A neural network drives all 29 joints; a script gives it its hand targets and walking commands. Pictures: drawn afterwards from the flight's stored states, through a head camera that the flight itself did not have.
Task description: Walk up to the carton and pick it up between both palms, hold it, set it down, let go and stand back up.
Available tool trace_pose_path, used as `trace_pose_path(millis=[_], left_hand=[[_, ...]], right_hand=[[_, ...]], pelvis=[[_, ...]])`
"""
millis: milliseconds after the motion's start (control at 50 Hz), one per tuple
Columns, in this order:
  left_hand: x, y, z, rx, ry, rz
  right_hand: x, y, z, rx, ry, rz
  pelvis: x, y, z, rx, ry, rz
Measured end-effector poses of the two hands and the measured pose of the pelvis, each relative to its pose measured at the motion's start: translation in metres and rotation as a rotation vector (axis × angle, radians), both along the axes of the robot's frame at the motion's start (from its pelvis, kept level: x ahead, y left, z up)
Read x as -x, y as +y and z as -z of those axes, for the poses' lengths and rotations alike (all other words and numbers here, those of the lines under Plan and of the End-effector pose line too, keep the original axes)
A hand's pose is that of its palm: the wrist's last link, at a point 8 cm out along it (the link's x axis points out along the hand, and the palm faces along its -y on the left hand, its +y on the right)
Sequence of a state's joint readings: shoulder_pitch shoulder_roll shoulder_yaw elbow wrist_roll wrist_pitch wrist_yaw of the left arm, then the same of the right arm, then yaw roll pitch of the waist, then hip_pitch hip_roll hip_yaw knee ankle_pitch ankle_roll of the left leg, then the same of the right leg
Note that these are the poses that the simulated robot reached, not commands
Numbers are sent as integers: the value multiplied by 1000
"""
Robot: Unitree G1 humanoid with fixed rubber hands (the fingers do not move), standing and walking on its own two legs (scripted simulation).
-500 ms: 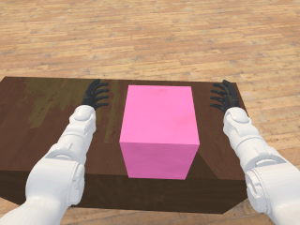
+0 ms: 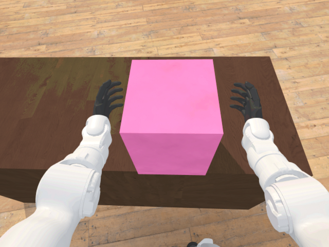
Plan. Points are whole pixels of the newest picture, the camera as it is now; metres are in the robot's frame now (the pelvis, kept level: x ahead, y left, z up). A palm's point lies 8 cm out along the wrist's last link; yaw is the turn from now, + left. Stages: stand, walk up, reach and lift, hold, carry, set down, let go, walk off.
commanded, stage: reach and lift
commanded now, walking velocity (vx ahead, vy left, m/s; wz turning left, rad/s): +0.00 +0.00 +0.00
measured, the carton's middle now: (171, 122) +0.46 -0.01 -0.01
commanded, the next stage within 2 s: none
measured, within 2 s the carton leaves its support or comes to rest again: neither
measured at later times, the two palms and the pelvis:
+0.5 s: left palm (114, 120) +0.45 +0.14 +0.02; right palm (230, 121) +0.43 -0.16 +0.02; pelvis -0.02 -0.01 -0.02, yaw +1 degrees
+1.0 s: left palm (114, 123) +0.44 +0.13 +0.03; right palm (231, 127) +0.41 -0.16 +0.02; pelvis +0.00 +0.01 +0.01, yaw +1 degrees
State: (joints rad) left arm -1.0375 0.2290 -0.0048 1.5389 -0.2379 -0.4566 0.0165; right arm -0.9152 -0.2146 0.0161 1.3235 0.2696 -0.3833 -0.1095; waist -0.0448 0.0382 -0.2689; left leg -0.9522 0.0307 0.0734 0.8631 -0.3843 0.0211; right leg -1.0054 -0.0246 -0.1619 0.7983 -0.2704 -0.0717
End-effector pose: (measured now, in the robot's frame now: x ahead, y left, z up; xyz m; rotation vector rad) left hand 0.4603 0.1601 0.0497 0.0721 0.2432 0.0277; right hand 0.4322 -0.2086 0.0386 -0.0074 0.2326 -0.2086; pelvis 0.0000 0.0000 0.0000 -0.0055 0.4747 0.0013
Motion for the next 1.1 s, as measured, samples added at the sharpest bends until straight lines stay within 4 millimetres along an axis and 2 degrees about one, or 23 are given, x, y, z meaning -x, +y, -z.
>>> trace_pose_path(millis=[140,220,320,500,740,880,1100], left_hand=[[17,16,24,-34,76,-36],[17,18,32,-14,40,-43],[11,8,33,13,-22,-15],[7,-24,29,22,-24,41],[14,-24,22,8,2,15],[17,-28,21,23,-5,17],[25,-26,21,12,3,17]], right_hand=[[-3,11,8,-13,36,-21],[-4,19,16,-11,31,-34],[-3,30,20,-10,15,-35],[2,49,19,-42,15,-17],[5,52,15,-45,6,15],[16,51,14,-37,-11,40],[24,53,16,-31,-24,34]], pelvis=[[9,-3,8,-2,-4,-9],[13,-7,15,-1,23,-21],[16,-9,22,5,51,-32],[16,-7,24,20,35,-25],[14,1,14,12,-29,-21],[12,4,2,11,-69,-22],[-8,11,-16,23,-105,-17]])
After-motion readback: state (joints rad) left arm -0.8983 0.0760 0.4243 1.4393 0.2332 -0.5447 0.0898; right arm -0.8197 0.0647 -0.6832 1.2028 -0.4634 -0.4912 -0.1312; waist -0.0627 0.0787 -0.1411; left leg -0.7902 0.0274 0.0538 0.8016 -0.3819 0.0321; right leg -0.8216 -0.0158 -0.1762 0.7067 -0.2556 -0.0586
